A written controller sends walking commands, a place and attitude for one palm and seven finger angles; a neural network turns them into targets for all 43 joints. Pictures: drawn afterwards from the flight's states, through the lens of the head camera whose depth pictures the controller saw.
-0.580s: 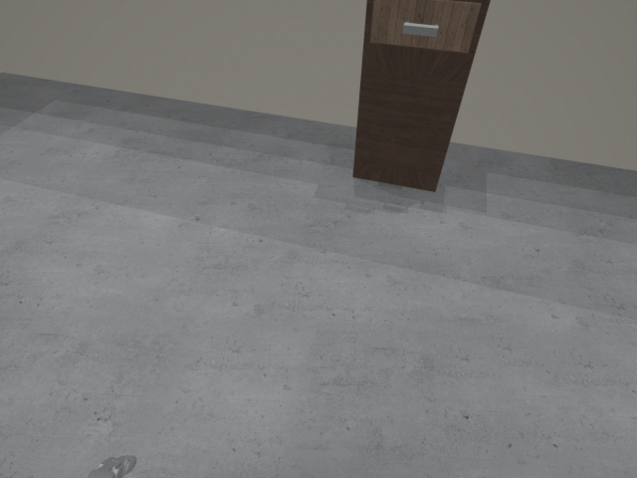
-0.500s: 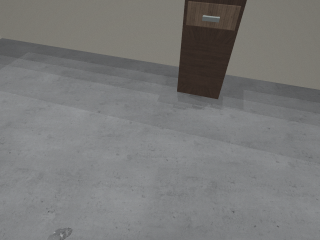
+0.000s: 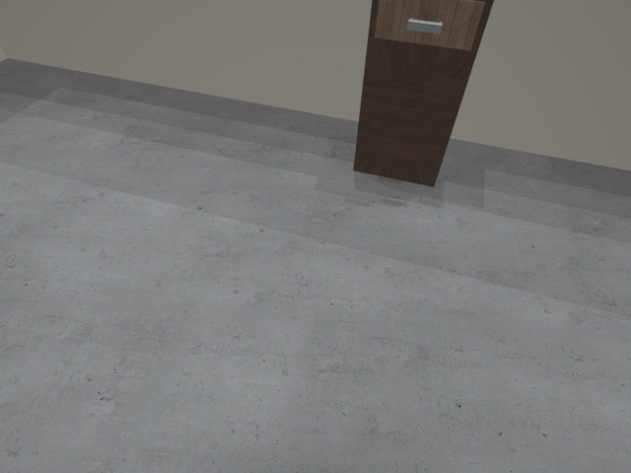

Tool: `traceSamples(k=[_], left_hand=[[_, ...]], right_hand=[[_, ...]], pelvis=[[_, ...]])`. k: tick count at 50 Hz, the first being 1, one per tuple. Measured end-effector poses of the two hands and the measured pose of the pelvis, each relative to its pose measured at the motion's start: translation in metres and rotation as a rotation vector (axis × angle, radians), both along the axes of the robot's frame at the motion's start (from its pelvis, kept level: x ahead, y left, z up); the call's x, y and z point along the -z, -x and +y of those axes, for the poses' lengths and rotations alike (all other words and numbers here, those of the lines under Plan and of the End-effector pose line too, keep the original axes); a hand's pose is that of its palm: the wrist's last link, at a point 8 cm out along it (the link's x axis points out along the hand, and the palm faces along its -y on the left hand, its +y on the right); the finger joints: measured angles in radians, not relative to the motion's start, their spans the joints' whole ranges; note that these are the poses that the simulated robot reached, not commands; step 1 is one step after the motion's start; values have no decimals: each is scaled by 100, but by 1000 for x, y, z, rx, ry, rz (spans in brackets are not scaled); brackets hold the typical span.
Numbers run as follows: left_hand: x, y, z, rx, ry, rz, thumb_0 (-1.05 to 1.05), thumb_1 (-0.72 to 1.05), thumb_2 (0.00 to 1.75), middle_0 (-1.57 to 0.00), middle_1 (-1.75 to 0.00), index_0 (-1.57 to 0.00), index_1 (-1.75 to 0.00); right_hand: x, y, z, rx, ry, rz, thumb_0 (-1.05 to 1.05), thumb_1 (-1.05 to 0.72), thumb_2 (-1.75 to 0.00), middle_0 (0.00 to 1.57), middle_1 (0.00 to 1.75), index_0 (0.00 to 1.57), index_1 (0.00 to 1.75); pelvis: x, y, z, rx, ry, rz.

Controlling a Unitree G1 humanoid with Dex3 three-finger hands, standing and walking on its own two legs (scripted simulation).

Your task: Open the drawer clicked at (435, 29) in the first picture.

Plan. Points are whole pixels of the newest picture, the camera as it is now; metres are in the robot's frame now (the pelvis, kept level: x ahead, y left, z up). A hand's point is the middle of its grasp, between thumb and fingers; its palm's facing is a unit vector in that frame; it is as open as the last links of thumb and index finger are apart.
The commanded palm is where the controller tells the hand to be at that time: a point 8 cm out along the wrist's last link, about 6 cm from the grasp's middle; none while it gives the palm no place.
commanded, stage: stand and wait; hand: left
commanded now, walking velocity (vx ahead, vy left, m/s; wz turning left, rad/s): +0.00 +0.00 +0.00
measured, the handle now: (425, 24) +1.58 -0.30 -0.03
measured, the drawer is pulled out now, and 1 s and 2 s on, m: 0.00 0.00 0.00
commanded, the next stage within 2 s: look at it before walking up in 0.24 s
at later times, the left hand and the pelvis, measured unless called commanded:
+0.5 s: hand out of the picture +0.08 +0.25 -0.15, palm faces -0.03 -0.94 -0.33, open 7.4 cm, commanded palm none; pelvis +0.00 +0.00 +0.00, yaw +0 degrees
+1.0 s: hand out of the picture +0.08 +0.25 -0.15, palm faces -0.03 -0.94 -0.34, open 7.4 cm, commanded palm none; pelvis +0.01 +0.00 +0.00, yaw +0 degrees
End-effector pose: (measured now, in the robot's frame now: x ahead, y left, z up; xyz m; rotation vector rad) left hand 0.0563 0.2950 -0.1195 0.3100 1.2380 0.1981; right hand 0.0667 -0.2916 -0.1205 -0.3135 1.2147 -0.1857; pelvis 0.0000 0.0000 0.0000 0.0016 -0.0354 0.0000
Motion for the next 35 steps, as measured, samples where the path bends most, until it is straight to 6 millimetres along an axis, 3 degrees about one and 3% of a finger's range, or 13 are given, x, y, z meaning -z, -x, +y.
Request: traceSamples(k=[9,24,35], left_hand=[[0,0,2,3,0,2,0,91,90,-21,-30,-20,-30],[-2,-19,-1,20,8,-35,0,91,90,-21,-30,-20,-30],[-4,-22,-1,20,2,-28,0,91,90,-21,-30,-20,-30]], right_hand=[[0,4,2,7,-2,10,1,-90,-90,20,30,20,30],[-4,-11,3,3,-2,-21,1,-90,-90,20,30,20,30],[-4,-17,2,-2,-3,-21,1,-90,-90,20,30,20,30]], pelvis=[[-1,1,2,1,0,2],[-2,-3,3,3,-1,3],[-3,-7,1,4,-2,6]])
